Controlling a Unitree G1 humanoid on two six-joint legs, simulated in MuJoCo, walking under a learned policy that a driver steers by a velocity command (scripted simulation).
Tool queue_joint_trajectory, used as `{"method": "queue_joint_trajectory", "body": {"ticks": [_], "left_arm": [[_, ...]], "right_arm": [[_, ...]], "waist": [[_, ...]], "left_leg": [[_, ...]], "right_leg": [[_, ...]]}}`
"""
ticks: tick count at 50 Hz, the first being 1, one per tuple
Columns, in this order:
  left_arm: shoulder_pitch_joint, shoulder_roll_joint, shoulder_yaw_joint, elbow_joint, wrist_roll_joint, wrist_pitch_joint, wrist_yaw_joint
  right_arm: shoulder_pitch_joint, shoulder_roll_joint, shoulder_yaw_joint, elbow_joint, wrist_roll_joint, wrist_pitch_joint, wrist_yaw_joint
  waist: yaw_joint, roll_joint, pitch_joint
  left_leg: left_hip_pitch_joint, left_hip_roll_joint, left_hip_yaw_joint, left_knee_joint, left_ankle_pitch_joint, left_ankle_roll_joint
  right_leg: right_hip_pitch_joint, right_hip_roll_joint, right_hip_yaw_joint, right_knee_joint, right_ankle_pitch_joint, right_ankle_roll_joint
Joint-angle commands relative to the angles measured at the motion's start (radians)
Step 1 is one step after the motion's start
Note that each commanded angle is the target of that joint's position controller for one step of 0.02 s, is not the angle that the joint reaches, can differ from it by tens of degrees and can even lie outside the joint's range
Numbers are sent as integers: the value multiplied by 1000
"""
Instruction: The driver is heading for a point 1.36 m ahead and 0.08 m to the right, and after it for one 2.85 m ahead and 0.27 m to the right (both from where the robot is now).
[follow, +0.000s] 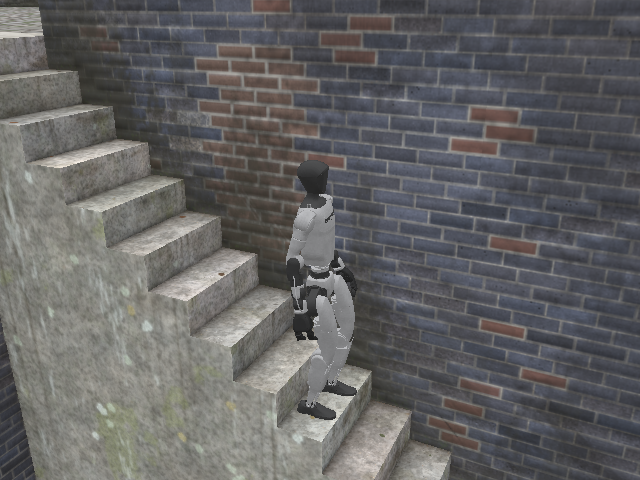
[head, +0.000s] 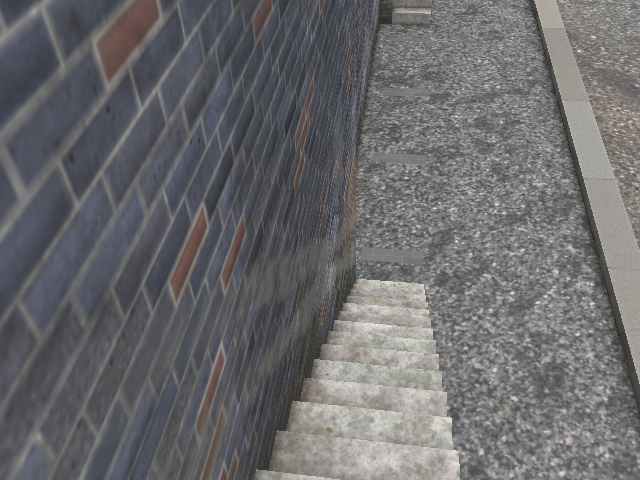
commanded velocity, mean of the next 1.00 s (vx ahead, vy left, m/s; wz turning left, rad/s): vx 0.43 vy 0.00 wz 0.00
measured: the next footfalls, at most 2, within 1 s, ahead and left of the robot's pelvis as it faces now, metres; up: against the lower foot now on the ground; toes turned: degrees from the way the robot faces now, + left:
left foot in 0.38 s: +0.19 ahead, +0.20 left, +0.00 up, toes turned +5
right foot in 0.84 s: +0.28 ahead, -0.04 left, -0.19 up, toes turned -2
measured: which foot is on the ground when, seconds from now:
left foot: down 0.00-0.02, up 0.04-0.36, down 0.38-0.80, up 0.82-1.00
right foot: down 0.00-0.50, up 0.52-0.82, down 0.84-1.00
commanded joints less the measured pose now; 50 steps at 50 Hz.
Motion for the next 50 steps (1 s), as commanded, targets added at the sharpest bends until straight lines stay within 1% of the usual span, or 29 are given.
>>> {"method": "queue_joint_trajectory", "body": {"ticks": [1,8,11,14,16,17,18,20,21,23,25,26,28,30,32,34,35,36,38,39,40,41,42,43,44,45,47,49,50], "left_arm": [[49,157,52,-45,2,-1,1],[177,208,97,-33,18,-27,32],[159,198,85,-26,34,-39,20],[180,203,77,8,35,-39,22],[132,205,83,9,13,-29,27],[145,105,40,46,30,-92,74],[251,104,36,94,4,-126,117],[432,87,34,171,4,-135,143],[537,61,21,207,0,-126,147],[474,85,17,160,-17,-92,119],[199,150,14,68,18,-110,92],[76,168,14,27,41,-128,100],[-130,191,30,-45,61,-145,122],[-58,118,5,-15,50,-148,124],[79,84,-4,4,44,-146,126],[68,179,35,9,95,-138,118],[9,179,37,-4,101,-138,110],[40,157,37,27,65,-134,102],[52,108,40,47,28,-103,58],[280,106,51,94,73,-94,57],[410,162,71,123,70,-89,72],[674,205,88,209,49,-104,93],[786,217,84,243,37,-115,88],[577,319,83,108,-11,-138,61],[413,368,91,45,-32,-156,35],[307,328,91,10,-46,-157,29],[201,229,49,28,9,-139,32],[115,136,-17,60,66,-123,66],[180,118,-26,89,72,-135,86]], "right_arm": [[-63,-93,-20,-75,-5,-20,-1],[-145,-117,-39,-144,-22,-41,6],[-136,-111,-41,-116,-19,-27,11],[-107,-110,-50,-101,-32,-38,7],[-58,-109,-54,-80,-41,-32,5],[-114,10,5,-217,-223,-76,103],[-137,12,3,-218,-243,-95,119],[-262,-24,-11,-312,-195,-90,156],[-306,-98,-32,-340,-168,-92,151],[-173,-175,-61,-334,-139,-92,128],[-28,-229,-74,-368,-90,-124,96],[72,-199,-64,-371,-105,-140,89],[107,-128,-28,-341,-106,-171,108],[-53,-75,-10,-377,-53,-173,115],[-82,-66,-8,-367,-83,-164,105],[-113,2,10,-433,-98,-181,55],[-51,-4,10,-402,-108,-170,57],[-59,-1,11,-423,-101,-173,42],[-60,-80,-13,-408,-129,-139,83],[-183,-87,-11,-437,-172,-140,125],[-282,-68,-24,-482,-142,-156,150],[-401,-74,-31,-497,-126,-170,135],[-451,-70,-40,-506,-116,-164,137],[-213,111,-8,-493,-124,-163,159],[-66,96,-20,-477,-127,-166,173],[-75,36,-30,-467,-122,-154,176],[-39,15,-35,-420,-109,-111,179],[-94,74,13,-421,-160,-35,223],[-115,53,14,-415,-157,-27,223]], "waist": [[45,-107,158],[56,-104,160],[26,-88,95],[16,-117,161],[-5,-143,153],[35,-72,308],[95,-59,186],[209,-95,165],[258,43,150],[139,1,54],[-41,163,-93],[-137,193,-145],[-152,193,-18],[-59,34,-12],[-4,37,-31],[-11,22,-9],[-37,36,-14],[-47,-6,7],[-13,17,102],[129,67,91],[209,-88,141],[360,-341,103],[428,-383,151],[166,-306,51],[42,-230,6],[52,-157,-52],[-37,-66,-73],[-75,-94,123],[-31,-42,100]], "left_leg": [[-231,-8,-1,36,-108,58],[-490,35,-69,361,-126,91],[-405,4,-39,533,-75,100],[-382,7,-36,535,-10,78],[-274,-18,7,521,-29,54],[-588,94,-293,486,106,57],[-793,51,-252,367,252,47],[-910,31,-167,328,284,49],[-893,28,-199,273,94,81],[-499,52,-292,127,-198,219],[48,141,-574,139,-601,327],[136,168,-637,160,-668,334],[-78,160,-613,191,-636,315],[-210,161,-497,264,-459,304],[-383,139,-427,323,-446,300],[-423,45,-193,636,-473,228],[-378,66,-230,650,-480,251],[-478,15,-135,665,-508,179],[-795,42,-129,547,-653,191],[-998,44,-150,667,-665,179],[-959,25,-86,803,-621,159],[-916,-115,2,1333,-630,15],[-988,-222,-39,1749,-642,42],[-1162,-257,-231,1679,-417,73],[-1301,-215,-292,1652,-342,41],[-1337,-145,-262,1548,-289,22],[-1229,-71,-178,1416,-61,0],[-1098,48,-221,1204,428,61],[-1064,46,-216,1156,522,54]], "right_leg": [[-4,-206,295,-151,-311,-2],[137,-356,403,-66,163,-145],[43,-325,286,-1,276,-153],[-50,-291,256,39,236,-153],[-137,-280,244,89,231,-149],[-110,-371,293,361,-119,-110],[127,-345,277,487,-176,-132],[108,-302,320,629,-347,-132],[18,-193,220,764,-381,-93],[-316,-96,92,821,-422,12],[-771,-64,-8,836,-208,118],[-897,-76,36,1048,-237,114],[-941,-134,91,1196,-124,100],[-879,-133,74,1002,-164,127],[-719,-100,54,973,-114,119],[-714,-145,75,713,378,111],[-745,-135,64,679,270,98],[-589,-146,2,427,640,116],[-206,-95,-39,422,593,147],[57,-91,-9,749,640,121],[33,-95,-24,672,488,142],[151,-154,5,448,496,92],[188,-142,41,222,412,56],[274,-286,304,450,995,-105],[299,-395,485,524,1145,-222],[208,-431,484,519,876,-251],[-40,-371,411,538,723,-230],[-556,-439,608,456,140,-286],[-566,-388,580,485,-1,-271]]}}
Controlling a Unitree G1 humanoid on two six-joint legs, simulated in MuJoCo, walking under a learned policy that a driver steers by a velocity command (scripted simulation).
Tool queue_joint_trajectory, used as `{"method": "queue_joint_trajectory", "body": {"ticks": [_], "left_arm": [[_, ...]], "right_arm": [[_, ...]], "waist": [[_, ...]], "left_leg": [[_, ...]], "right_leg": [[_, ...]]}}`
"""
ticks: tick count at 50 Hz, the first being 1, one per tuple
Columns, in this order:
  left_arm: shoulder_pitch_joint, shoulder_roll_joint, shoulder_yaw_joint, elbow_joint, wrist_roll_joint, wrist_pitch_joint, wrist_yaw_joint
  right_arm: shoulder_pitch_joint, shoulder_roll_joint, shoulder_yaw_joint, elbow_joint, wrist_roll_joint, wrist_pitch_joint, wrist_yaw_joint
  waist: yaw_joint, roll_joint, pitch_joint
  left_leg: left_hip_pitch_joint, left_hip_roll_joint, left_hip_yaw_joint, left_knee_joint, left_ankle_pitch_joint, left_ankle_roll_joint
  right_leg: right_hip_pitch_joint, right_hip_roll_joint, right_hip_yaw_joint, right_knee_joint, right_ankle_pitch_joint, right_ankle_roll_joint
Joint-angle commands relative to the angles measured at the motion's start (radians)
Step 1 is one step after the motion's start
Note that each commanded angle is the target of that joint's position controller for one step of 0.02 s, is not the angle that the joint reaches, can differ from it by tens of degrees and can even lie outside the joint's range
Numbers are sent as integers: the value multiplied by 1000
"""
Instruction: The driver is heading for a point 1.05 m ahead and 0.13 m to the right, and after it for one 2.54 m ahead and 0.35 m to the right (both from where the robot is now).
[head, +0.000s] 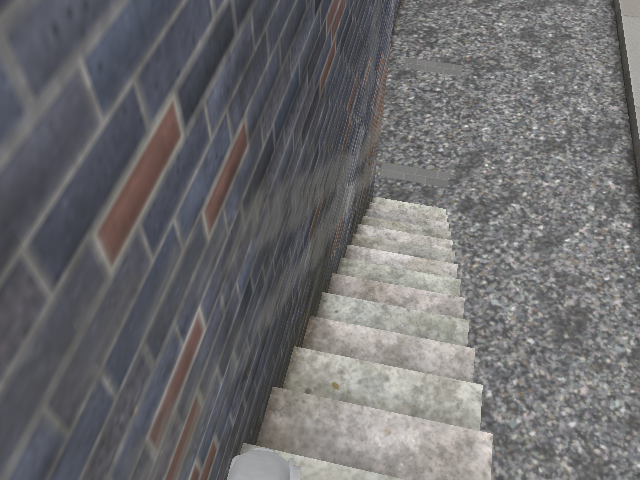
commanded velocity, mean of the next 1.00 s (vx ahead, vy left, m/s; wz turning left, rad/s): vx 0.33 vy -0.12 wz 0.00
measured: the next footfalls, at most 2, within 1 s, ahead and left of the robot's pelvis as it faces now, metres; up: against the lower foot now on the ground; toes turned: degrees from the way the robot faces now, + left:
left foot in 0.20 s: +0.24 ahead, +0.11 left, -0.19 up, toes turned +0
right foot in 0.80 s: +0.39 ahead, -0.25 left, -0.39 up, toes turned +4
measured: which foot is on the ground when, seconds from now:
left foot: up 0.00-0.18, down 0.20-0.80, up 0.82-1.00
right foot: down 0.00-0.20, up 0.22-0.78, down 0.80-1.00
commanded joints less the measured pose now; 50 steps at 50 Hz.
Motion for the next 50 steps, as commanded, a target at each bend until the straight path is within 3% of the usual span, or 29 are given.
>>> {"method": "queue_joint_trajectory", "body": {"ticks": [1,3,4,5,6,7,8,10,11,12,14,15,16,17,19,20,21,25,28,33,35,37,40,41,42,44,45,48,50], "left_arm": [[-4,12,-40,-43,12,-32,44],[-17,13,-54,-81,-9,-35,62],[-10,69,-52,-70,7,-22,39],[-98,191,-15,-97,19,-11,16],[-165,226,-7,-104,23,-9,-4],[-243,260,13,-160,0,-19,2],[-110,222,30,-109,-59,4,10],[136,57,-19,30,28,36,-98],[264,-26,-22,18,8,29,-105],[85,23,-26,-94,-20,16,-88],[-211,16,-47,-229,-33,-1,-12],[-184,19,-49,-212,-32,15,19],[-272,-53,-13,-167,14,122,-12],[-316,-52,11,-169,20,218,5],[-276,-129,-1,-138,-11,265,-12],[-311,-118,-3,-165,-17,277,-8],[-303,-82,5,-171,-24,271,-17],[-430,-33,9,-225,10,290,-40],[-501,23,38,-255,15,278,-43],[-562,-65,23,-283,-48,207,-49],[-547,-92,15,-269,-110,191,-66],[-437,-74,28,-233,-130,168,-80],[17,-3,60,-54,-95,104,-87],[84,-1,45,-29,-95,91,-100],[166,238,128,-14,-56,82,-104],[-19,111,111,-54,-71,82,-92],[-134,90,97,-95,-40,76,-68],[-232,20,64,-91,-27,82,-53],[-194,-26,30,-36,-60,61,-52]], "right_arm": [[39,-30,26,-38,-29,43,35],[-89,-52,33,-72,-29,35,25],[-114,-31,44,-94,-15,32,20],[-70,-51,45,-100,-15,33,24],[132,-42,48,-37,-74,29,10],[281,-126,25,15,-70,22,8],[210,-197,3,12,-30,8,-1],[434,-225,-47,80,-41,-19,-24],[495,-243,-44,54,-30,-27,-7],[593,-229,-54,110,-16,-32,16],[332,-175,-33,77,38,-67,25],[224,-43,6,75,30,-83,24],[397,35,24,180,197,-58,-168],[533,-73,19,177,144,-45,-260],[535,-163,-12,219,158,-36,-294],[406,-220,-32,168,156,-39,-277],[347,-204,-30,140,157,-32,-261],[237,-131,-24,135,203,-25,-275],[277,-139,-39,170,166,-65,-279],[336,-140,-58,225,100,-27,-287],[381,-153,-64,228,79,5,-297],[363,-204,-78,228,62,53,-292],[407,-161,-90,244,44,51,-255],[403,-112,-86,254,70,48,-232],[397,-86,-77,149,158,21,-233],[188,-149,-71,167,85,22,-257],[191,-140,-72,144,98,30,-258],[199,-117,-58,165,101,115,-252],[218,-92,-44,138,96,119,-234]], "waist": [[-46,-14,-9],[22,31,16],[16,-83,-9],[-21,-132,22],[-135,-112,15],[-167,7,-1],[-81,160,9],[-110,51,-64],[-55,193,-286],[-174,144,-305],[-129,-20,-88],[-55,-131,-32],[-37,-183,-30],[-68,-232,128],[-21,-79,44],[-7,118,1],[19,148,-33],[23,169,56],[-46,149,149],[-194,146,94],[-249,129,54],[-222,198,68],[-19,-41,-85],[4,-180,-74],[34,-419,-229],[47,-282,19],[20,-329,7],[-46,-244,61],[-89,-111,120]], "left_leg": [[-114,85,-12,-257,435,16],[324,58,111,-740,641,26],[649,1,178,-726,470,10],[688,4,147,-748,348,9],[831,-32,174,-543,420,21],[789,1,132,-749,359,41],[680,56,32,-1418,235,86],[1131,68,82,-1200,270,206],[1466,143,-108,-789,785,376],[1574,255,-403,-994,459,472],[1330,391,-590,-1229,-146,456],[1046,340,-496,-1227,-303,418],[806,440,-335,-1139,29,291],[819,477,-434,-1061,907,224],[884,405,-297,-996,1097,91],[837,326,-173,-1001,1065,76],[768,247,-98,-1006,843,64],[572,160,-56,-1020,-149,82],[616,223,-229,-982,-518,176],[714,211,-224,-777,-525,217],[623,212,-151,-809,-476,191],[540,187,-114,-725,-432,179],[349,0,114,37,-762,105],[49,-34,193,326,-916,81],[-17,-63,181,497,-832,73],[-152,-31,140,622,-505,74],[-64,14,96,483,-387,42],[55,-27,87,547,-373,-15],[25,-83,-1,408,-222,-47]], "right_leg": [[-1,-274,558,-330,420,-236],[-232,-162,342,-249,122,-150],[-438,-122,288,-279,-62,-139],[-400,-176,342,-266,-218,-134],[-461,-188,363,-138,-85,-138],[-243,-196,343,-2,65,-84],[153,-143,338,141,42,-13],[-17,-38,282,713,278,14],[-405,41,276,1053,107,62],[-651,97,279,1101,41,102],[-943,-62,261,945,204,169],[-840,-136,336,641,465,154],[-343,-123,423,336,353,127],[-416,28,402,390,414,99],[-368,35,394,229,502,109],[-301,46,324,235,632,115],[-232,74,313,197,796,119],[-78,12,295,-46,1192,172],[-213,-16,350,-106,1148,191],[-88,-98,314,-665,1140,144],[111,-78,202,-810,975,124],[287,-70,155,-903,818,108],[723,-169,227,-932,994,73],[833,-156,201,-611,1147,144],[795,-380,570,-723,724,-27],[552,-333,584,-850,297,27],[438,-368,658,-933,161,-14],[243,-325,607,-952,369,-77],[175,-265,503,-864,422,-71]]}}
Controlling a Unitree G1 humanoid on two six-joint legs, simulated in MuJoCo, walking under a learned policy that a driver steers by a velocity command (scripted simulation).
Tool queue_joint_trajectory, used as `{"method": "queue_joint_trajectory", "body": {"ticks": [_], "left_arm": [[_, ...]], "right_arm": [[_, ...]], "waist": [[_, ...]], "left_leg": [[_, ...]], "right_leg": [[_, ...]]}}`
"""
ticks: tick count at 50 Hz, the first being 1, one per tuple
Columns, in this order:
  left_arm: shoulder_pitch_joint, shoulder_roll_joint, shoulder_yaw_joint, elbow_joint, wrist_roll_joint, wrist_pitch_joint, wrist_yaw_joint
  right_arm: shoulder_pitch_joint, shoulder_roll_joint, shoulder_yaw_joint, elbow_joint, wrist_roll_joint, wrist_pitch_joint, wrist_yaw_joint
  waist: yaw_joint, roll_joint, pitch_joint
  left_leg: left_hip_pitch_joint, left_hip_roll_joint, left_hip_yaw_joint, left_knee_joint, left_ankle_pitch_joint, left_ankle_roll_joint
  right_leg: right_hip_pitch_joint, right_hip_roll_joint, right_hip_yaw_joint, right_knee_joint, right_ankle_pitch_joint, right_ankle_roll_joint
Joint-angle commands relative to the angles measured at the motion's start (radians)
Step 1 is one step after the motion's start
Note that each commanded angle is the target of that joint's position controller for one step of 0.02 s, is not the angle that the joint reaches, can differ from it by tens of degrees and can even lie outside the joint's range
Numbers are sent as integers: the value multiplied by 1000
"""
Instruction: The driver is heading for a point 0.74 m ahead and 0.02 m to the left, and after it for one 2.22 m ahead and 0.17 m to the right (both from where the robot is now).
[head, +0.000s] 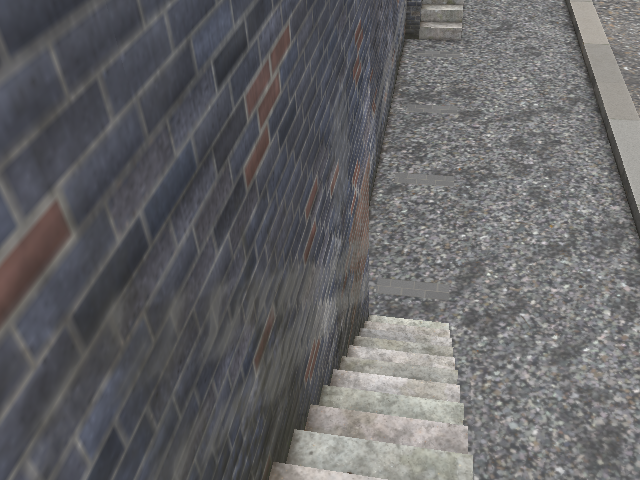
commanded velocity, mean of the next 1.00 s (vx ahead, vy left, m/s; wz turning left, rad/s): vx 0.26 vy -0.19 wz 0.00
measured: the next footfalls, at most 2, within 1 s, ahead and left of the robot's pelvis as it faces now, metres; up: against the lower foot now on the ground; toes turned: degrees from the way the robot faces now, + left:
left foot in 0.32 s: +0.14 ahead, +0.12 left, +0.00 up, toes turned +3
right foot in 0.74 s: +0.14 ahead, -0.12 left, +0.00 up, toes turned +0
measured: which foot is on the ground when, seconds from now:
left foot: up 0.00-0.30, down 0.32-0.76, up 0.78-1.00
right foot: down 0.00-0.34, up 0.36-0.72, down 0.74-1.00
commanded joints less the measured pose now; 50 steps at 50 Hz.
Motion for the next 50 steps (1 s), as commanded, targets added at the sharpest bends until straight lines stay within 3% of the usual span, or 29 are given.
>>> {"method": "queue_joint_trajectory", "body": {"ticks": [1,4,5,8,10,11,13,14,16,17,18,19,21,23,27,32,34,36,37,38,39,40,42,43,45,46,48,49,50], "left_arm": [[-99,42,-39,-22,-18,-30,12],[53,143,-15,51,-15,-65,11],[18,124,-27,48,-42,-74,16],[-72,124,-31,21,-35,-63,23],[-84,131,-25,-3,-22,-50,22],[-120,126,-28,-9,-9,-38,22],[-156,117,-30,-28,3,-20,14],[-150,93,-34,-49,-23,-19,16],[-12,95,-23,-31,-18,-18,27],[67,69,-24,-45,-20,-24,24],[69,45,-13,-72,-31,-9,16],[16,94,-2,-87,-16,7,4],[-115,98,-2,-147,4,19,-14],[-174,72,-18,-180,8,43,-26],[-100,45,-28,-139,12,75,-24],[-224,55,-34,-175,44,76,6],[-240,31,-48,-187,32,60,11],[-127,5,-50,-157,27,34,3],[-51,25,-42,-134,28,22,1],[66,98,-12,-106,17,9,-5],[146,172,3,-71,-3,-5,-5],[232,236,28,-47,-7,-17,9],[70,185,27,-65,17,-33,21],[-8,139,8,-83,38,-31,19],[-111,112,1,-107,27,-32,17],[-92,114,3,-94,25,-51,16],[-108,71,-17,-79,-5,-76,15],[-136,69,-20,-89,-27,-82,25],[-135,65,-21,-76,-25,-79,25]], "right_arm": [[10,8,15,-82,8,3,10],[24,-50,-17,-74,-6,-2,-8],[-33,-19,1,-108,-6,5,6],[-120,-6,6,-123,-21,19,16],[-209,-26,12,-137,-11,22,27],[-153,-15,23,-99,2,28,47],[-63,-29,26,-59,3,26,60],[-112,-60,23,-106,14,14,47],[-18,-48,34,-77,-6,-8,20],[149,-107,31,-38,-18,-35,7],[236,-201,6,-5,-10,-33,-8],[251,-169,10,5,10,-33,-1],[175,-154,13,-12,30,-64,25],[49,-140,16,-42,34,-74,26],[-33,-123,18,-62,47,-115,20],[72,-127,28,-32,40,-114,11],[81,-149,20,-29,31,-98,7],[31,-149,16,-28,32,-84,14],[46,-144,16,-17,26,-75,24],[-31,-126,8,-40,25,-61,33],[-66,-94,9,-77,14,-65,32],[-9,-78,14,-60,25,-72,25],[-76,-141,-8,-47,10,-60,15],[-91,-155,-16,-35,19,-46,14],[-81,-138,-19,-27,9,-16,19],[-105,-123,-21,-34,1,-12,23],[-192,-114,-20,-78,0,-29,38],[-220,-110,-13,-102,-17,-49,40],[-238,-77,-3,-88,-10,-49,50]], "waist": [[-82,-169,192],[-48,-134,185],[-62,-72,215],[-63,-108,164],[-32,-174,172],[-45,-258,143],[-85,-274,165],[-75,-240,228],[-71,-147,256],[-61,24,212],[-62,219,169],[-85,213,192],[-84,134,204],[-42,105,202],[7,115,91],[-68,101,68],[-100,144,21],[-39,95,-6],[-3,50,-25],[64,-75,3],[53,-269,81],[68,-278,77],[10,-140,183],[-25,-74,216],[-88,-100,206],[-74,-114,226],[-64,-101,230],[-74,-111,229],[-58,-70,181]], "left_leg": [[-150,-18,-151,-123,176,-51],[-185,-62,-216,-174,246,-39],[-139,-36,-217,-396,338,-50],[85,3,-166,-767,460,-67],[330,47,-87,-1089,421,-63],[510,68,-84,-1101,450,-46],[769,39,14,-1104,309,-23],[690,83,-54,-1383,166,-31],[733,95,-24,-1721,-33,-44],[863,260,-185,-1648,393,-39],[939,387,-488,-1735,406,101],[899,445,-711,-1850,166,188],[839,436,-665,-1918,-45,220],[683,364,-475,-1963,-113,177],[503,279,-199,-1888,305,150],[698,290,-147,-1733,586,178],[723,284,-153,-1680,615,174],[652,251,-131,-1512,492,160],[579,208,-94,-1380,429,139],[352,145,-53,-1149,302,124],[68,58,-3,-933,-168,121],[0,72,-101,-857,-173,122],[17,153,-206,-802,-8,90],[73,155,-209,-850,71,71],[236,137,-152,-911,176,40],[177,136,-206,-927,255,26],[172,132,-192,-1150,470,10],[263,148,-200,-1366,641,11],[465,108,-125,-1429,795,23]], "right_leg": [[-149,-238,279,-206,-43,-145],[-40,-263,329,-221,4,-133],[-98,-253,295,-229,-13,-107],[-104,-217,247,-254,-41,-78],[-145,-199,220,-342,-106,-84],[-217,-187,208,-335,-179,-121],[-374,-156,140,-308,-103,-171],[-267,-140,192,-256,-47,-168],[-81,-116,237,-181,117,-159],[-122,-86,194,-36,0,-119],[-294,18,75,167,-297,-48],[-410,32,17,295,-378,4],[-473,-15,49,460,-276,20],[-367,-21,1,468,-142,42],[-81,28,-72,637,149,42],[-170,20,-102,424,36,41],[-89,29,-119,291,-65,37],[85,22,-125,52,-29,8],[229,-8,-89,-47,61,-4],[413,-97,43,-67,332,-38],[532,-217,203,-67,817,-41],[471,-321,376,-122,864,-114],[261,-366,393,-187,459,-203],[162,-324,326,-183,360,-207],[14,-265,214,-183,374,-197],[30,-269,201,-170,326,-209],[35,-182,107,-103,252,-181],[-23,-135,34,-57,128,-148],[-136,-84,-25,-16,41,-141]]}}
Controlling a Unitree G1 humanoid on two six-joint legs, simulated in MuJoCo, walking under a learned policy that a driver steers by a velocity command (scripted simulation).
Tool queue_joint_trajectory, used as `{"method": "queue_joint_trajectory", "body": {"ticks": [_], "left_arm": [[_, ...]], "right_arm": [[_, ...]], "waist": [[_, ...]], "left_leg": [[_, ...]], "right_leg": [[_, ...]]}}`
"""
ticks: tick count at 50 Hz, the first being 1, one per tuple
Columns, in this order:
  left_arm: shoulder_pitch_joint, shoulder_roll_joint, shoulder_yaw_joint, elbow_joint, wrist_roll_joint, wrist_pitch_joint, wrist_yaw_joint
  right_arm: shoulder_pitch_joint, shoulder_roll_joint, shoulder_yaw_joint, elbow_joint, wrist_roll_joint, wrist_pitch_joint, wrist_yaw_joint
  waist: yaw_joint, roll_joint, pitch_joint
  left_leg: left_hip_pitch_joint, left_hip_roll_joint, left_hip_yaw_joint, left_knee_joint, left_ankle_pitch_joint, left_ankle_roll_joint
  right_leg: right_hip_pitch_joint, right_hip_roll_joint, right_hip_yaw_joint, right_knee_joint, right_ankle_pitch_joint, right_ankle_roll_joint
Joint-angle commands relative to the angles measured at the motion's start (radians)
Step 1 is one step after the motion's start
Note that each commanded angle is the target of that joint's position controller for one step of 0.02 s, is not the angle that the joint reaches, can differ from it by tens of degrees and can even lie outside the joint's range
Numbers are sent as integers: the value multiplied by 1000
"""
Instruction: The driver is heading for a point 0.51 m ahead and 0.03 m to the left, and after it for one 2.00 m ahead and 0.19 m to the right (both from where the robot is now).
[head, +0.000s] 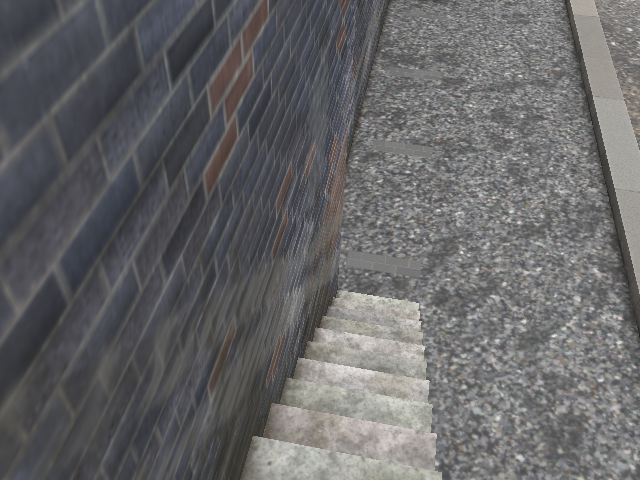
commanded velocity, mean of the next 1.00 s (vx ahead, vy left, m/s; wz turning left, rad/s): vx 0.28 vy -0.20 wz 0.00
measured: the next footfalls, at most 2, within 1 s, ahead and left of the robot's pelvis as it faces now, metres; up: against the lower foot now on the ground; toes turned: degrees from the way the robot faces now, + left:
left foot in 0.18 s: +0.15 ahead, +0.10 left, -0.19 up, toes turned +3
right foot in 0.62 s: +0.16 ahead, -0.14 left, -0.19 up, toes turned +3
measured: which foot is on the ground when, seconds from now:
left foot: up 0.00-0.16, down 0.18-0.66, up 0.68-0.86, down 0.88-1.00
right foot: down 0.00-0.18, up 0.20-0.60, down 0.62-1.00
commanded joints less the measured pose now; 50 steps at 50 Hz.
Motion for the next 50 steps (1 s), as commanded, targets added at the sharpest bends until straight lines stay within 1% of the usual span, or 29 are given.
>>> {"method": "queue_joint_trajectory", "body": {"ticks": [1,5,6,8,9,10,11,12,13,14,16,18,21,23,26,28,30,31,32,33,35,37,38,40,41,45,47,49,50], "left_arm": [[-151,56,-1,-72,-14,-23,-3],[-105,65,5,-40,25,10,11],[-109,65,7,-29,38,20,17],[-42,113,15,-9,13,53,34],[-12,106,17,1,1,65,34],[186,9,12,9,-24,73,37],[244,29,12,51,2,82,48],[169,64,10,47,28,97,52],[96,90,10,30,42,110,51],[-80,114,3,-51,56,124,48],[-187,152,8,-60,30,166,61],[-135,66,-24,-36,17,186,54],[-126,52,-32,-9,4,181,42],[-201,117,-8,-36,14,174,40],[-210,73,-24,-54,45,152,26],[-188,41,-38,-56,29,128,21],[-162,33,-45,-60,25,89,13],[-102,12,-55,-48,17,78,3],[-24,93,-34,-37,10,57,-3],[23,120,-26,-31,-8,38,-4],[83,164,-10,-33,-5,28,12],[-46,197,22,-72,12,30,17],[-133,144,5,-105,30,34,12],[-192,108,-5,-132,16,34,5],[-188,117,-2,-130,12,12,7],[-122,139,-9,-109,3,-26,-5],[-86,59,-34,-135,1,-16,-12],[-27,79,-24,-96,8,27,9],[27,103,-18,-101,34,3,14]], "right_arm": [[-70,-22,3,-60,3,-9,26],[210,-77,-14,41,28,-23,27],[313,-109,-26,81,12,-34,22],[325,-136,-32,71,-57,-22,11],[391,-150,-39,99,-77,-28,3],[464,-200,-26,108,-71,-56,26],[476,-175,-9,111,-3,-62,38],[422,-162,-5,92,36,-70,34],[374,-145,7,78,53,-74,19],[243,-142,7,52,79,-101,-4],[205,-84,42,26,41,-100,-42],[271,-62,56,66,56,-111,-47],[249,-60,61,18,59,-143,-36],[303,-68,51,32,62,-149,-30],[309,-73,39,14,46,-128,-36],[273,-66,37,12,39,-122,-34],[194,-77,30,3,21,-90,-32],[175,-83,32,1,23,-61,-24],[192,-130,4,-11,13,-45,-12],[166,-111,3,-34,18,-45,-11],[151,-56,10,-52,17,-70,-17],[94,-95,-3,-67,12,-64,-20],[69,-112,-7,-69,32,-53,-18],[116,-94,-9,-60,22,-27,-12],[82,-96,-15,-84,13,-26,-15],[-41,-110,-18,-146,6,-24,1],[-132,-136,-17,-167,12,-31,7],[-66,-143,-28,-106,4,-41,12],[-158,-142,-30,-103,24,-56,23]], "waist": [[-36,-66,107],[-105,-111,43],[-137,-74,16],[-152,-64,153],[-167,11,115],[-68,196,-25],[-34,160,-45],[-40,142,-4],[-29,149,0],[-19,187,40],[-8,18,160],[3,32,138],[5,152,48],[-11,117,112],[-49,103,74],[-56,146,57],[-28,111,69],[10,14,42],[13,-119,73],[29,-214,99],[30,-188,71],[-4,-220,125],[-27,-166,121],[-73,-155,96],[-59,-155,132],[-8,-140,146],[39,-37,184],[31,-11,187],[93,119,235]], "left_leg": [[300,-38,77,-280,327,1],[499,8,93,-316,550,18],[544,7,108,-362,525,21],[495,38,59,-766,230,49],[693,89,75,-727,362,54],[992,249,-61,-284,952,47],[931,338,-188,-240,1038,87],[741,367,-275,-343,844,156],[654,382,-328,-388,709,200],[466,390,-362,-467,429,268],[229,321,-240,-508,366,238],[210,262,-145,-491,383,196],[165,216,-79,-470,368,130],[210,185,-68,-414,187,155],[268,252,-107,-417,220,200],[254,227,-102,-434,137,192],[239,191,-66,-357,77,153],[200,124,23,-244,38,112],[124,32,93,-43,-76,65],[-41,-34,137,136,-441,40],[-177,-30,58,228,-734,48],[-119,40,12,208,-612,40],[-45,41,41,159,-498,27],[181,13,99,111,-386,17],[79,76,-36,98,-228,10],[-24,84,-53,-140,-8,8],[55,66,-17,-365,112,-8],[182,26,-2,-512,106,-44],[74,-24,64,-529,97,-43]], "right_leg": [[-376,-110,70,-60,283,-123],[-350,-117,58,268,171,-81],[-297,-98,56,422,206,-76],[-193,-27,95,726,419,-84],[-338,39,66,1005,230,-92],[-624,104,85,1247,-440,-49],[-722,49,190,1251,-318,-41],[-710,31,181,1267,-220,-16],[-719,21,186,1304,-179,-5],[-684,-20,312,1022,205,32],[-587,-3,269,832,345,79],[-485,-27,227,581,404,94],[-317,-5,132,589,509,60],[-425,-21,168,501,652,49],[-405,-12,92,512,382,43],[-305,-36,75,421,247,45],[-197,-57,81,196,229,24],[-54,-75,91,16,442,14],[39,-130,222,-60,764,-43],[123,-212,343,-99,977,-119],[154,-308,495,-146,1018,-232],[-27,-313,529,-192,515,-278],[-121,-274,440,-188,414,-250],[-283,-223,350,-179,359,-196],[-243,-276,398,-121,322,-195],[-120,-261,400,-47,225,-231],[-108,-171,279,-17,137,-146],[-74,-110,219,82,151,-100],[-34,-197,323,-17,225,-115]]}}
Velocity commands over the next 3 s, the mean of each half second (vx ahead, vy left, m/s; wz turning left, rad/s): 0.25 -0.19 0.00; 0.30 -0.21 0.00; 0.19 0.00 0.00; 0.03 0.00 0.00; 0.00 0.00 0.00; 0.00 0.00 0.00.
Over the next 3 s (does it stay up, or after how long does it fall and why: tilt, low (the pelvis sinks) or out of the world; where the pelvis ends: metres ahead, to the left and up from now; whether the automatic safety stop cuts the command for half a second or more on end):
stays up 0.58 -0.03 -0.57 its command is cut before an obstacle from the start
